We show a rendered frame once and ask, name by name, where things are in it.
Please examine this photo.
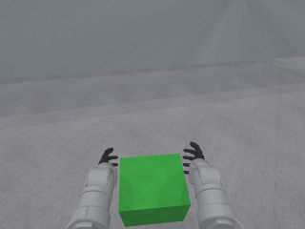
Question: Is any robot right forearm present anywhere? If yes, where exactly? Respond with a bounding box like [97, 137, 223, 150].
[188, 158, 244, 229]

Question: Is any carton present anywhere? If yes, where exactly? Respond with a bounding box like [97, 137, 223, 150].
[118, 154, 191, 227]

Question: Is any left robot hand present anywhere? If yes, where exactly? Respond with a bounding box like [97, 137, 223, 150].
[98, 148, 118, 167]

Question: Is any robot left forearm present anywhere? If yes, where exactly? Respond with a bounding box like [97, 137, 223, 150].
[66, 162, 118, 229]

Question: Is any right robot hand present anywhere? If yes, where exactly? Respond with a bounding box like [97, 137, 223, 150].
[182, 142, 205, 175]

